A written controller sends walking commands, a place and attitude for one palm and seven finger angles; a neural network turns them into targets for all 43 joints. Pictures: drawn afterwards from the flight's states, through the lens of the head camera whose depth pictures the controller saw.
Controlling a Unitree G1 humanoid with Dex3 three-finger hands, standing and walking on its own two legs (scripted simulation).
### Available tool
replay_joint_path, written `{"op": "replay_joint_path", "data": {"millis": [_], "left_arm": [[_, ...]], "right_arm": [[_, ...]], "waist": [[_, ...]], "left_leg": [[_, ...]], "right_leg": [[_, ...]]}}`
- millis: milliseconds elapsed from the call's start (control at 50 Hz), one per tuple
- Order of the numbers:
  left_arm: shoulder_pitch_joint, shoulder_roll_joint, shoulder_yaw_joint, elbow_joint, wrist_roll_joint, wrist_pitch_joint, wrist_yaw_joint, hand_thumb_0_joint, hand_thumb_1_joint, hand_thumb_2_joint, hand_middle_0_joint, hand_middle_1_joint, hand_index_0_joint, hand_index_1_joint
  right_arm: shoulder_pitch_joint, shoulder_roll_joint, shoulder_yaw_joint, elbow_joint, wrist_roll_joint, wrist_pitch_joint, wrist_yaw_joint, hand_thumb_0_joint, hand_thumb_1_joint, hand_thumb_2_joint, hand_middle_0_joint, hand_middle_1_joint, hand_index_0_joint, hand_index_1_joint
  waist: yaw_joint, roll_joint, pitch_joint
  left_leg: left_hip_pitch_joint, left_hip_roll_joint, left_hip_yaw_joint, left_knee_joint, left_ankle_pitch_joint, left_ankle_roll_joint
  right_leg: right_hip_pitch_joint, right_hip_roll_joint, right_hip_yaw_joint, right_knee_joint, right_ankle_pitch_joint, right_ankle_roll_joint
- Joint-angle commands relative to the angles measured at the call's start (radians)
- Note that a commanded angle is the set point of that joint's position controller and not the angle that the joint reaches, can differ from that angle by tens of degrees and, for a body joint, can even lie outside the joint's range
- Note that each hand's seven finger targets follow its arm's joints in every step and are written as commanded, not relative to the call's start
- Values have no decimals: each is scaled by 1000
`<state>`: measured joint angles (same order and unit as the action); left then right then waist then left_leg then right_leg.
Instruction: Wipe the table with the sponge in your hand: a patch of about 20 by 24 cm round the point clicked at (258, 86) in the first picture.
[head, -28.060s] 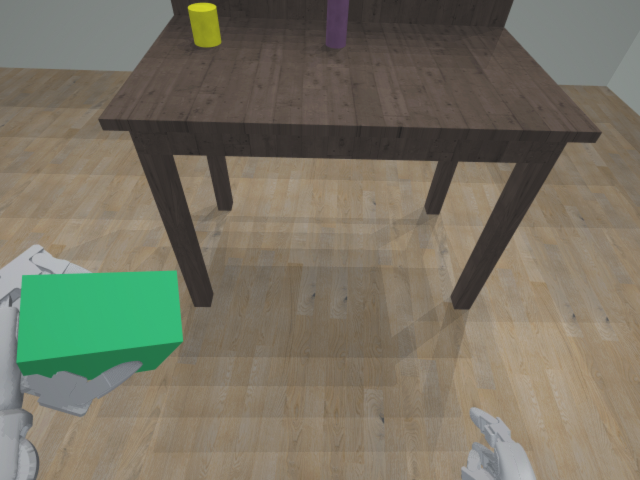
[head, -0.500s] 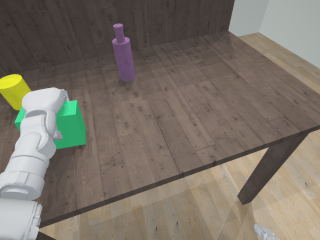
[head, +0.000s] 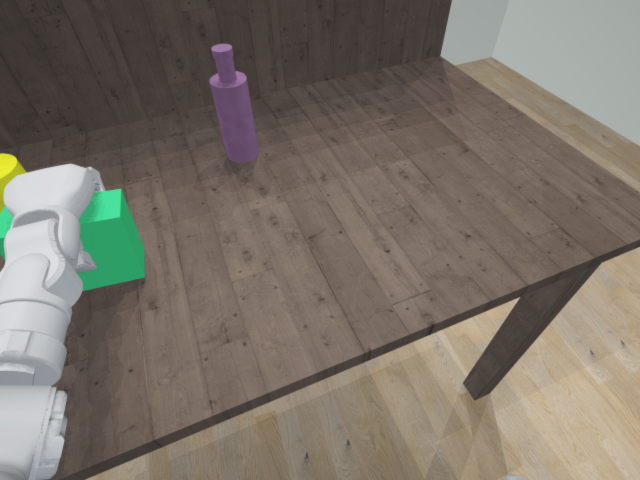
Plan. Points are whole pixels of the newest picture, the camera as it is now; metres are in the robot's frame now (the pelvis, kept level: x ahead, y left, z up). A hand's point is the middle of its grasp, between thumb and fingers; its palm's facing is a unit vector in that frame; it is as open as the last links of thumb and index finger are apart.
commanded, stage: slide back across to the first lane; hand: left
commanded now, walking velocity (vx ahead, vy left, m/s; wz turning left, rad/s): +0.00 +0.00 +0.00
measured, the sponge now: (83, 254) +0.38 +0.34 +0.08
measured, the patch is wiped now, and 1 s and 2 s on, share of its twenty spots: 0.95 0.95 0.95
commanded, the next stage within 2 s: wipe back along the first lane in 0.38 s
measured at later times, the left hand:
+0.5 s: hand out of the picture +0.34 +0.40 +0.13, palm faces -0.13 +0.00 -0.99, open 10.0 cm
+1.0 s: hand out of the picture +0.29 +0.38 +0.12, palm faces -0.02 -0.02 -1.00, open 10.0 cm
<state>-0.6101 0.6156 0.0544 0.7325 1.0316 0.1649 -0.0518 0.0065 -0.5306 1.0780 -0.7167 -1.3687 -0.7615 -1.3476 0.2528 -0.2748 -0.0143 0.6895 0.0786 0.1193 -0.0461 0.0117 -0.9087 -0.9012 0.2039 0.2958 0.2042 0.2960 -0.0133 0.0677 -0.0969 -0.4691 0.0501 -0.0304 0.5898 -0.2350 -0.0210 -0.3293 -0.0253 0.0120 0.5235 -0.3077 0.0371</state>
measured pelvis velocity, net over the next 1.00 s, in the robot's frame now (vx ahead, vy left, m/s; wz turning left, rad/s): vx -0.02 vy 0.01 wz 0.04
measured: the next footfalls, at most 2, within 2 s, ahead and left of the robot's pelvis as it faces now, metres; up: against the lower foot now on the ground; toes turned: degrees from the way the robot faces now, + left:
none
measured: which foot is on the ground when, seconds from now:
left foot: down 0.00-1.00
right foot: down 0.00-1.00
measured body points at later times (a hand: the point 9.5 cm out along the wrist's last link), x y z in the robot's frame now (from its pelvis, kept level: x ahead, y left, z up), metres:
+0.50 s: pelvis +0.00 +0.01 +0.00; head +0.03 +0.00 +0.45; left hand +0.34 +0.40 +0.19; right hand +0.17 -0.24 -0.10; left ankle +0.04 +0.13 -0.73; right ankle -0.03 -0.16 -0.73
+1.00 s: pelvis -0.02 +0.01 +0.00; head -0.01 -0.01 +0.45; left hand +0.28 +0.38 +0.17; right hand +0.18 -0.22 -0.10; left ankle +0.04 +0.13 -0.73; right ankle -0.03 -0.16 -0.73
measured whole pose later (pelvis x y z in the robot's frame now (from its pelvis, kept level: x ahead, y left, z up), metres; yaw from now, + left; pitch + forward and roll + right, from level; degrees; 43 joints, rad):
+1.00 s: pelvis -0.02 +0.01 +0.00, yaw +3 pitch +2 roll -2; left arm -0.32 0.63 0.07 0.39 0.95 0.18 -0.08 0.00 -0.51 1.07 -0.71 -1.36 -0.75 -1.35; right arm 0.16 -0.27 0.00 0.65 0.08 0.09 -0.06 0.01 -0.91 -0.90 0.20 0.30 0.20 0.30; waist 0.07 0.08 -0.05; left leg -0.40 0.02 -0.06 0.57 -0.20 0.00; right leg -0.23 -0.05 -0.02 0.47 -0.28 0.02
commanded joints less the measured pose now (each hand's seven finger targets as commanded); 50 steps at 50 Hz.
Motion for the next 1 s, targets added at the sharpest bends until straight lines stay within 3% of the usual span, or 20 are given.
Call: {"op": "replay_joint_path", "data": {"millis": [0,140,200,240,280,320,360,380,420,460,540,600,660,720,780,820,860,920,940,980], "left_arm": [[-349,373,90,-183,26,30,23,0,100,1300,-1200,-1600,-1200,-1600],[-385,419,107,-264,-5,-11,-35,0,100,1300,-1200,-1600,-1200,-1600],[-357,393,89,-294,-10,-37,-59,0,100,1300,-1200,-1600,-1200,-1600],[-340,435,129,-298,-20,-56,-69,0,100,1300,-1200,-1600,-1200,-1600],[-322,429,132,-312,-23,-70,-75,0,100,1300,-1200,-1600,-1200,-1600],[-347,477,172,-317,-23,-88,-74,0,100,1300,-1200,-1600,-1200,-1600],[-329,456,156,-320,-21,-96,-73,0,100,1300,-1200,-1600,-1200,-1600],[-320,482,180,-292,-20,-95,-73,0,100,1300,-1200,-1600,-1200,-1600],[-367,523,202,-291,-16,-107,-71,0,100,1300,-1200,-1600,-1200,-1600],[-377,473,157,-285,-13,-116,-74,0,100,1300,-1200,-1600,-1200,-1600],[-242,376,106,-369,-41,-130,-91,0,100,1300,-1200,-1600,-1200,-1600],[-138,352,116,-427,-71,-125,-88,0,100,1300,-1200,-1600,-1200,-1600],[-93,389,180,-470,-94,-121,-57,0,100,1300,-1200,-1600,-1200,-1600],[-57,497,296,-531,-76,-107,3,0,100,1300,-1200,-1600,-1200,-1600],[-21,371,206,-492,-72,-50,28,0,100,1300,-1200,-1600,-1200,-1600],[-8,387,216,-490,-82,-24,29,0,100,1300,-1200,-1600,-1200,-1600],[-30,321,139,-521,-85,-8,17,0,100,1300,-1200,-1600,-1200,-1600],[-70,296,92,-568,-77,-4,-5,0,100,1300,-1200,-1600,-1200,-1600],[-82,257,48,-553,-67,-1,-12,0,100,1300,-1200,-1600,-1200,-1600],[-38,245,40,-521,-59,6,-22,0,100,1300,-1200,-1600,-1200,-1600]], "right_arm": [[-105,-147,-41,-144,-2,-42,-11,0,-900,-900,200,300,200,300],[-99,-147,-41,-149,-1,-56,-26,0,-900,-900,200,300,200,300],[-100,-144,-41,-151,-1,-54,-28,0,-900,-900,200,300,200,300],[-92,-148,-41,-154,-5,-54,-33,0,-900,-900,200,300,200,300],[-99,-145,-39,-156,-5,-50,-34,0,-900,-900,200,300,200,300],[-106,-148,-36,-153,-4,-53,-36,0,-900,-900,200,300,200,300],[-106,-145,-36,-156,-4,-50,-34,0,-900,-900,200,300,200,300],[-101,-149,-38,-152,-9,-46,-36,0,-900,-900,200,300,200,300],[-108,-152,-33,-152,-6,-49,-40,0,-900,-900,200,300,200,300],[-97,-147,-38,-147,-5,-52,-39,0,-900,-900,200,300,200,300],[-111,-140,-45,-179,-8,-51,-30,0,-900,-900,200,300,200,300],[-135,-139,-43,-187,-5,-42,-23,0,-900,-900,200,300,200,300],[-154,-139,-39,-193,-5,-47,-25,0,-900,-900,200,300,200,300],[-183,-142,-35,-198,-15,-56,-26,0,-900,-900,200,300,200,300],[-193,-133,-36,-189,-13,-59,-19,0,-900,-900,200,300,200,300],[-221,-137,-30,-187,-5,-65,-19,0,-900,-900,200,300,200,300],[-223,-127,-28,-192,-1,-72,-21,0,-900,-900,200,300,200,300],[-246,-120,-20,-199,2,-85,-29,0,-900,-900,200,300,200,300],[-236,-118,-21,-196,-2,-88,-33,0,-900,-900,200,300,200,300],[-236,-119,-20,-187,0,-88,-36,0,-900,-900,200,300,200,300]], "waist": [[35,19,-240],[19,45,-281],[10,49,-271],[17,37,-282],[17,48,-264],[22,65,-258],[22,81,-249],[26,57,-242],[25,72,-249],[14,84,-256],[29,86,-310],[36,49,-268],[56,26,-244],[97,56,-265],[83,53,-205],[86,50,-186],[67,52,-201],[55,72,-181],[49,60,-173],[50,52,-137]], "left_leg": [[244,-75,32,-66,191,69],[303,-82,27,-52,223,80],[324,-80,30,-45,249,79],[327,-85,28,-39,268,83],[325,-86,27,-42,282,79],[326,-82,24,-49,288,74],[329,-82,24,-52,281,74],[318,-84,22,-51,269,75],[318,-82,18,-61,261,72],[333,-81,21,-57,261,71],[380,-80,11,-43,322,75],[362,-74,6,-53,300,72],[329,-75,7,-73,248,70],[316,-81,8,-80,263,65],[292,-78,10,-97,197,58],[289,-77,8,-110,147,55],[302,-81,10,-107,131,59],[312,-83,-7,-127,61,59],[311,-89,-7,-121,42,64],[298,-87,-15,-130,8,60]], "right_leg": [[12,77,-81,-78,212,-94],[30,77,-74,-92,256,-96],[18,75,-75,-95,285,-95],[41,76,-74,-98,313,-98],[34,75,-79,-97,320,-98],[37,74,-77,-95,319,-102],[24,73,-81,-97,303,-101],[27,74,-82,-103,292,-101],[32,72,-77,-104,282,-104],[14,71,-80,-104,275,-101],[34,77,-80,-104,311,-104],[29,76,-85,-105,296,-97],[49,75,-86,-104,266,-96],[97,74,-78,-90,275,-104],[56,75,-90,-108,201,-97],[59,76,-82,-115,162,-97],[55,73,-85,-116,156,-92],[38,79,-83,-122,115,-95],[23,82,-86,-124,106,-96],[13,81,-87,-131,87,-96]]}}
